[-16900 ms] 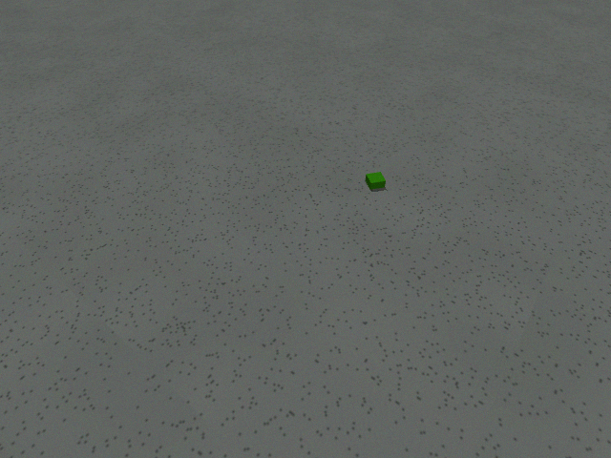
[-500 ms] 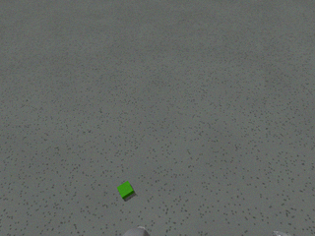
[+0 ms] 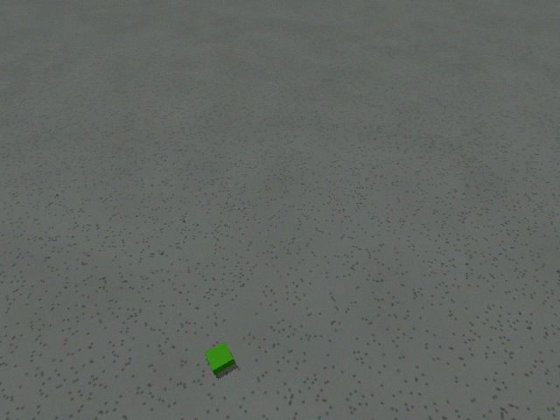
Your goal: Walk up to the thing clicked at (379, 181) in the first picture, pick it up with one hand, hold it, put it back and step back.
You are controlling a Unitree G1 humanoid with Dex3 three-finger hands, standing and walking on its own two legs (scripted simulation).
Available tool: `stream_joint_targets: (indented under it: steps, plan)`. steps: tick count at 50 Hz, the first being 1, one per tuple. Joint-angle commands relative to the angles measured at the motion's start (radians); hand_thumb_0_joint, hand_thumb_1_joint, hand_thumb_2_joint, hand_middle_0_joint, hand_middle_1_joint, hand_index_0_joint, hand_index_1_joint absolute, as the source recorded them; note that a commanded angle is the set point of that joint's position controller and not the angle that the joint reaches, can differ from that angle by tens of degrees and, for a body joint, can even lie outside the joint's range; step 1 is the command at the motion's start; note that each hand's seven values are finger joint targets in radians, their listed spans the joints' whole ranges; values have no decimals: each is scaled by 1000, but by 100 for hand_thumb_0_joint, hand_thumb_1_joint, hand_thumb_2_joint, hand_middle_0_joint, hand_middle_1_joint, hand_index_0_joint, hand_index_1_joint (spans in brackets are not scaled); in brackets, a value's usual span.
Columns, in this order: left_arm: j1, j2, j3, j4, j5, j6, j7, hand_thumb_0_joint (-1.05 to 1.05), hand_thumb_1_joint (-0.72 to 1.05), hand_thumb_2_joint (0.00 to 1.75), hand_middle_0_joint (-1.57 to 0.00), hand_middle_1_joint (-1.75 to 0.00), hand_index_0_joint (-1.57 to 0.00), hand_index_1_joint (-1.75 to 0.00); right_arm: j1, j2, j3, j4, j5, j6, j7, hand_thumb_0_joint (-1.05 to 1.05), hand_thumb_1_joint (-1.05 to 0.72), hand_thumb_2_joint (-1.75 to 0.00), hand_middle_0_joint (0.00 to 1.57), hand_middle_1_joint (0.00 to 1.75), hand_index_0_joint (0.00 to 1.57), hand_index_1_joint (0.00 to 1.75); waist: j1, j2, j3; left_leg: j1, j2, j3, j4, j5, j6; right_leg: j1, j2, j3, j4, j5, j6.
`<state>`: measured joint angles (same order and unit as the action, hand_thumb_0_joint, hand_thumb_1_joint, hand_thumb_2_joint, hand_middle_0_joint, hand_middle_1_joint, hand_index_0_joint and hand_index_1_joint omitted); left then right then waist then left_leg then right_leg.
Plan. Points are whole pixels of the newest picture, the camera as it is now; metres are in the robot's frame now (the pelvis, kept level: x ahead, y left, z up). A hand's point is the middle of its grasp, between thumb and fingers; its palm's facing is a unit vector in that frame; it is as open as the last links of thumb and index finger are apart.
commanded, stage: walk up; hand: left
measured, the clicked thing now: (219, 357) +0.52 +0.25 -0.75
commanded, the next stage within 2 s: stand in 1.22 s
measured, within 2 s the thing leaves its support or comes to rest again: neither
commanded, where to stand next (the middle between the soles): +0.13 +0.01 m, yaw -1 degrees
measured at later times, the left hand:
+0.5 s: hand out of the picture +0.12 +0.27 -0.14, palm faces +0.03 -0.94 -0.34, open 7.4 cm
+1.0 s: hand out of the picture +0.10 +0.26 -0.14, palm faces +0.05 -0.94 -0.35, open 7.4 cm
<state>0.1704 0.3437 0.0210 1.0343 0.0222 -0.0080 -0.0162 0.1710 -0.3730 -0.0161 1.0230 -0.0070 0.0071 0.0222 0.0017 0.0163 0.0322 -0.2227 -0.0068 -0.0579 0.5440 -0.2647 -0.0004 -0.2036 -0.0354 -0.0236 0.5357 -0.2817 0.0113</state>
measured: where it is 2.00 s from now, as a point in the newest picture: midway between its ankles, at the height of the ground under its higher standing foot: outside the picture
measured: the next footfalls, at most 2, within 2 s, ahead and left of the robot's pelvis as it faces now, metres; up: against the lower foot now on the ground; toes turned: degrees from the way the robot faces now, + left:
none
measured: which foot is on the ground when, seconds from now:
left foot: down 0.00-1.00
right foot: down 0.00-1.00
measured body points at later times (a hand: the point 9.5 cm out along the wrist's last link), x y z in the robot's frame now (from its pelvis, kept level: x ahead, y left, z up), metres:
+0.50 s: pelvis +0.03 +0.01 +0.01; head +0.04 +0.01 +0.46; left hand +0.12 +0.31 -0.12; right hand +0.13 -0.29 -0.12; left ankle +0.03 +0.13 -0.73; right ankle +0.02 -0.13 -0.73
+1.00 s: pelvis +0.03 +0.00 +0.01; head +0.04 +0.00 +0.46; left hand +0.10 +0.31 -0.12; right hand +0.13 -0.29 -0.12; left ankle +0.03 +0.13 -0.73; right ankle +0.02 -0.13 -0.73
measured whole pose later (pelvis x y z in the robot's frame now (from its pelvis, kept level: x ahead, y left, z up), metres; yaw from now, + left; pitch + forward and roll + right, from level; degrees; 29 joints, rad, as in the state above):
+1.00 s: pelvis +0.03 +0.00 +0.01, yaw +3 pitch -2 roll +0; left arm 0.08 0.35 0.03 1.14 0.02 -0.01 -0.01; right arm 0.09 -0.35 0.00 1.12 0.00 0.01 0.01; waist 0.01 0.01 0.07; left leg -0.14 -0.03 -0.10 0.39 -0.21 0.00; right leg -0.09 -0.06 -0.07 0.36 -0.23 0.03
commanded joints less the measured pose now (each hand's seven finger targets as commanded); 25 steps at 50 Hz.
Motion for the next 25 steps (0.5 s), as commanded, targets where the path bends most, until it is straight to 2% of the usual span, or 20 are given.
stream_joint_targets:
  steps: [1,4,6,9,11,15,25]
  plan:
    - [-101,236,54,-64,-8,-40,14,0,90,90,-20,-30,-20,-30,-62,-196,-39,-44,-6,-38,-7,0,-90,-90,20,30,20,30,11,-50,38,-88,88,-137,-196,-134,49,-9,-65,128,-211,-164,-59]
    - [-108,240,51,-44,-8,-44,15,0,90,90,-20,-30,-20,-30,-67,-197,-37,-26,-7,-38,-7,0,-90,-90,20,30,20,30,6,-30,17,-62,76,-118,-190,-80,39,18,-84,137,-240,-159,-58]
    - [-122,238,48,-33,-10,-45,17,0,90,90,-20,-30,-20,-30,-61,-203,-38,-11,-6,-42,-10,0,-90,-90,20,30,20,30,2,-6,-13,-37,84,-116,-190,14,37,52,-82,115,-224,-63,-57]
    - [-114,232,42,-20,-16,-44,19,0,90,90,-20,-30,-20,-30,-73,-208,-33,-1,-4,-46,-15,0,-90,-90,20,30,20,30,12,20,-55,-11,100,-122,-198,133,40,101,-75,74,-192,99,-45]
    - [-111,232,41,-12,-19,-44,21,0,90,90,-20,-30,-20,-30,-68,-206,-31,6,0,-48,-19,0,-90,-90,20,30,20,30,13,11,-87,19,104,-107,-180,262,40,136,-82,66,-183,183,-41]
    - [-123,234,39,4,-22,-39,26,0,90,90,-20,-30,-20,-30,-64,-204,-34,18,5,-44,-26,0,-90,-90,20,30,20,30,9,-1,-130,64,109,-88,-158,420,42,178,-92,46,-164,303,-36]
    - [-152,228,30,25,-16,-29,28,0,90,90,-20,-30,-20,-30,-118,-198,-36,24,3,-31,-26,0,-90,-90,20,30,20,30,7,5,-72,49,106,-97,-201,328,39,158,-90,32,-196,223,-28]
